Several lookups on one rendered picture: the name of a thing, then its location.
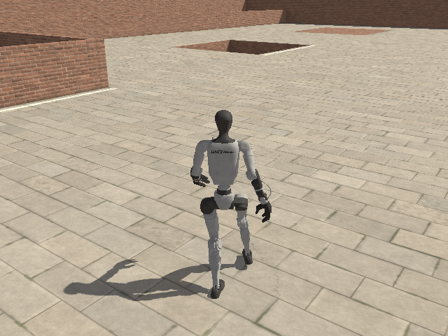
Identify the robot right upper arm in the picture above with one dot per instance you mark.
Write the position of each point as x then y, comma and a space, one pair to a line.
246, 149

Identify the robot left forearm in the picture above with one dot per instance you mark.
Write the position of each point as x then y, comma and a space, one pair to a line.
195, 178

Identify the right robot thigh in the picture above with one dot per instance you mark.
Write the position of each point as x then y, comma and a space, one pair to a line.
241, 206

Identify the humanoid robot head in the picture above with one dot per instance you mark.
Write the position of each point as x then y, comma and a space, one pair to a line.
223, 120

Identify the robot right forearm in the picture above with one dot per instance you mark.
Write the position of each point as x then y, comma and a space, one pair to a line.
259, 190

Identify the robot right hand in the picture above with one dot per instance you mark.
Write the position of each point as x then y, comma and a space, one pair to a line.
268, 210

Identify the robot left hand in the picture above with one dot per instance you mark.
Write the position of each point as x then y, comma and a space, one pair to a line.
203, 179

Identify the robot left upper arm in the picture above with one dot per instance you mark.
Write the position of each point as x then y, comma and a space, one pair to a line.
198, 157

